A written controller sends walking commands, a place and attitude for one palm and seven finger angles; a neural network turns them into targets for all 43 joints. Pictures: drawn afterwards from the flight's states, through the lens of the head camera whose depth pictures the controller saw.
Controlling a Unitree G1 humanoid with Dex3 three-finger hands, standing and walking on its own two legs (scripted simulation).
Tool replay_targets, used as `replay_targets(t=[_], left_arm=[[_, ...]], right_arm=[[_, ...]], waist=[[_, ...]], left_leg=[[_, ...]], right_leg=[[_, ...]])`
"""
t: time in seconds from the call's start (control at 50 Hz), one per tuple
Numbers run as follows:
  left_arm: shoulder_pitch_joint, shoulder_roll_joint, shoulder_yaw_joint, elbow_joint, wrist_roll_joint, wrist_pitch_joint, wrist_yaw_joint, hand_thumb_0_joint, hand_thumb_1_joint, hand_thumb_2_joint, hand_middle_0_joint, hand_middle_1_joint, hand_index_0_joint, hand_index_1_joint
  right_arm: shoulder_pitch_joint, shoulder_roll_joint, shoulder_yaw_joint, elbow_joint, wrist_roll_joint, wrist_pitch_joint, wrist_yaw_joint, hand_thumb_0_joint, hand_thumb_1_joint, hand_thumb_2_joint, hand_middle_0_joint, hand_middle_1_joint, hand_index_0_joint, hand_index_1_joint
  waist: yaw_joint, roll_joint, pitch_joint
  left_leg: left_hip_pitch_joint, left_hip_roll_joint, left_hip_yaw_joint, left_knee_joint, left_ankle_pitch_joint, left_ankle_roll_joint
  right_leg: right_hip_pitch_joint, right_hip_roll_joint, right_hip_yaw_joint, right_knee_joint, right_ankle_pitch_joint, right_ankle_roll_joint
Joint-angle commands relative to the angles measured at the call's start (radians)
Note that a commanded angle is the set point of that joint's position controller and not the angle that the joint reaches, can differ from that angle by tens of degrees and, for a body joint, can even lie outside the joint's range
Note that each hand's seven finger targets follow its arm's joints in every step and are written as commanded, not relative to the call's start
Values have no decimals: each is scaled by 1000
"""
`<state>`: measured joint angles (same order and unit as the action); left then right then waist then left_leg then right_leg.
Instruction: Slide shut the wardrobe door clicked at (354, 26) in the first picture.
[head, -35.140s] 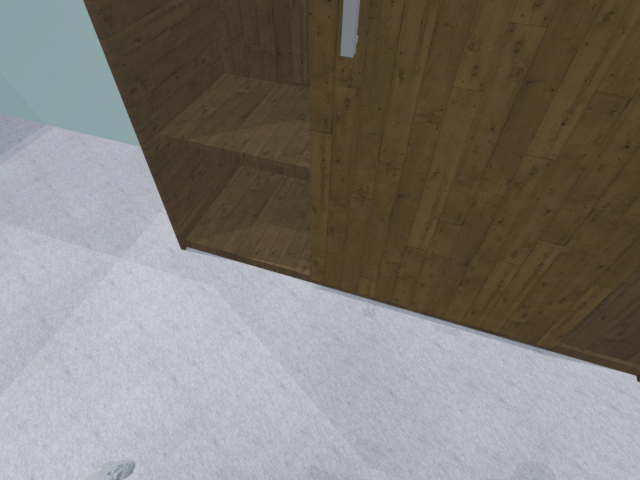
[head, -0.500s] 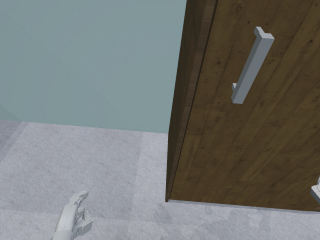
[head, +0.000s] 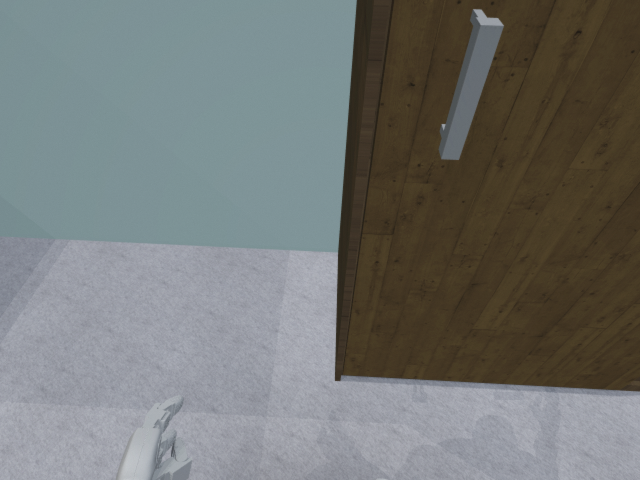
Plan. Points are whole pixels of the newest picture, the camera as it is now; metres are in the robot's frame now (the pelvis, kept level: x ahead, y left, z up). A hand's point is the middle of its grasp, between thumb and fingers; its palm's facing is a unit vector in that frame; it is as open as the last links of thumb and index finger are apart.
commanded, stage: step back with the hand held close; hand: right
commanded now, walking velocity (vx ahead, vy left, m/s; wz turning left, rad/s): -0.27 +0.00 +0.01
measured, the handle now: (462, 88) +0.53 -0.15 +0.25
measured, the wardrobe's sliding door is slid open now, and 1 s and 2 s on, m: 0.00 0.00 0.00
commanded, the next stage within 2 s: stop stepping back and stand still in 0.44 s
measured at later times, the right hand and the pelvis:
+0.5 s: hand out of the picture +0.08 -0.29 +0.19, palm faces +0.55 +0.72 -0.41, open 7.4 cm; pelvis -0.09 -0.01 -0.02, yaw -8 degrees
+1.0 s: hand out of the picture -0.07 -0.30 +0.22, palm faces +0.44 +0.81 -0.38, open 7.4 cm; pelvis -0.27 -0.04 +0.01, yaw +2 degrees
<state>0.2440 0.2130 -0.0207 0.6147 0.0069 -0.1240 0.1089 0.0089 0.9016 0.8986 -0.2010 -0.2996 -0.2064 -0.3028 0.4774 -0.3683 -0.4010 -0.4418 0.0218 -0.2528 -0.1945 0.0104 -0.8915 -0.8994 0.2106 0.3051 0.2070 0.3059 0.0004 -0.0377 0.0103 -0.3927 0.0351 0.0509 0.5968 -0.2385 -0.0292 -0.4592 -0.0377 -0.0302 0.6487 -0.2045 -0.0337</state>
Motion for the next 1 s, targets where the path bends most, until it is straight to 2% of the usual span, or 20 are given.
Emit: replay_targets(t=[0.0,0.12,0.42,0.46,0.48,0.5,0.54,0.58,0.6,0.62,0.66,0.74,0.82,0.84,0.86,0.88,0.9,0.92,0.94,0.98], left_arm=[[-111,130,57,-167,1,-74,4,0,900,900,-200,-300,-200,-300],[-101,134,59,-149,12,-74,-4,0,900,900,-200,-300,-200,-300],[-140,121,95,-159,16,-73,-18,0,900,900,-200,-300,-200,-300],[-141,97,95,-156,9,-66,-20,0,900,900,-200,-300,-200,-300],[-125,81,95,-124,11,-56,-30,0,900,900,-200,-300,-200,-300],[-147,73,80,-87,34,-33,-49,0,900,900,-200,-300,-200,-300],[-106,51,33,-97,40,-31,-54,0,900,900,-200,-300,-200,-300],[-86,101,48,-79,4,-40,-31,0,900,900,-200,-300,-200,-300],[-84,153,57,-75,3,-45,-22,0,900,900,-200,-300,-200,-300],[-103,186,69,-99,1,-54,-17,0,900,900,-200,-300,-200,-300],[-116,158,102,-110,-11,-50,-39,0,900,900,-200,-300,-200,-300],[-225,133,77,-157,-17,-64,-88,0,900,900,-200,-300,-200,-300],[-187,91,46,-150,25,-30,-60,0,900,900,-200,-300,-200,-300],[-173,87,48,-141,25,-13,-50,0,900,900,-200,-300,-200,-300],[-153,67,54,-130,18,6,-49,0,900,900,-200,-300,-200,-300],[-129,70,71,-117,-4,13,-47,0,900,900,-200,-300,-200,-300],[-137,90,57,-110,-9,2,-38,0,900,900,-200,-300,-200,-300],[-135,79,37,-85,16,-2,-52,0,900,900,-200,-300,-200,-300],[-119,64,63,-73,-9,1,-47,0,900,900,-200,-300,-200,-300],[-116,120,79,-87,-24,5,-32,0,900,900,-200,-300,-200,-300]], right_arm=[[-23,-189,-132,-220,1,-67,-19,0,-900,-900,200,300,200,300],[-59,-191,-133,-226,-7,-75,-18,0,-900,-900,200,300,200,300],[-29,-220,-180,-276,22,-66,22,0,-900,-900,200,300,200,300],[-49,-252,-190,-295,19,-61,21,0,-900,-900,200,300,200,300],[-75,-276,-195,-313,11,-57,16,0,-900,-900,200,300,200,300],[-145,-307,-196,-365,8,-36,13,0,-900,-900,200,300,200,300],[-255,-281,-172,-405,5,-29,25,0,-900,-900,200,300,200,300],[-314,-219,-135,-224,15,-13,24,0,-900,-900,200,300,200,300],[-353,-193,-120,-183,14,-10,27,0,-900,-900,200,300,200,300],[-409,-169,-117,-180,10,-17,19,0,-900,-900,200,300,200,300],[-302,-159,-67,-87,4,-1,47,0,-900,-900,200,300,200,300],[-187,-172,-54,-392,33,35,44,0,-900,-900,200,300,200,300],[-27,-238,-97,-424,48,62,1,0,-900,-900,200,300,200,300],[-2,-250,-111,-350,45,83,-2,0,-900,-900,200,300,200,300],[-24,-262,-121,-334,41,98,5,0,-900,-900,200,300,200,300],[-106,-296,-136,-366,34,96,9,0,-900,-900,200,300,200,300],[-207,-353,-195,-409,49,79,7,0,-900,-900,200,300,200,300],[-233,-388,-233,-297,46,53,3,0,-900,-900,200,300,200,300],[-189,-255,-148,-188,43,62,14,0,-900,-900,200,300,200,300],[-52,-190,-100,-29,46,87,17,0,-900,-900,200,300,200,300]], waist=[[-13,-63,-89],[-8,-18,-54],[-27,-129,-139],[-27,95,-88],[-27,283,-83],[-25,320,-60],[5,283,-90],[25,179,-60],[28,-93,-27],[29,-441,3],[17,-183,12],[-28,-209,-72],[-27,-334,-150],[-25,-271,-106],[-33,-15,-108],[-18,294,-42],[17,201,25],[46,155,-9],[31,165,-124],[8,62,42]], left_leg=[[156,7,-83,-85,-137,45],[37,44,-165,-155,-278,64],[181,-66,-34,200,-259,72],[-177,95,-290,-136,-517,151],[-507,298,-605,-445,-707,234],[-562,349,-617,-539,-634,262],[-432,203,-304,-390,-403,135],[-281,156,-217,-173,-385,69],[-248,43,-139,115,-381,33],[-171,-112,6,638,-287,-31],[-111,-122,-127,982,-214,-27],[-118,-127,3,722,-194,-8],[328,-171,109,64,-375,92],[419,-155,88,-133,-378,127],[442,-6,-79,-315,-343,195],[203,280,-424,-479,-322,299],[22,325,-457,-492,-290,330],[-65,320,-383,-416,-242,204],[139,200,-265,-392,-417,201],[66,230,-345,-414,-426,226]], right_leg=[[-108,-74,126,-242,-375,-9],[-105,-59,112,-158,-418,-1],[-270,-164,92,-276,-557,-8],[-74,-26,-34,115,-446,64],[157,76,-44,541,-300,114],[170,59,27,790,-262,106],[241,7,36,552,-282,77],[236,13,-3,46,-361,44],[137,-53,126,-196,-482,-12],[-98,-315,402,-468,-683,-112],[-281,-323,415,-460,-671,-102],[0,-181,249,-492,-630,5],[11,-154,127,-558,-497,124],[-65,-110,78,-435,-503,137],[-132,-20,-54,-81,-380,146],[-156,49,-56,397,-259,113],[-205,22,47,615,-163,101],[-86,-78,77,599,-140,99],[-174,-4,-9,497,-95,89],[-161,-47,-1,382,-135,74]])
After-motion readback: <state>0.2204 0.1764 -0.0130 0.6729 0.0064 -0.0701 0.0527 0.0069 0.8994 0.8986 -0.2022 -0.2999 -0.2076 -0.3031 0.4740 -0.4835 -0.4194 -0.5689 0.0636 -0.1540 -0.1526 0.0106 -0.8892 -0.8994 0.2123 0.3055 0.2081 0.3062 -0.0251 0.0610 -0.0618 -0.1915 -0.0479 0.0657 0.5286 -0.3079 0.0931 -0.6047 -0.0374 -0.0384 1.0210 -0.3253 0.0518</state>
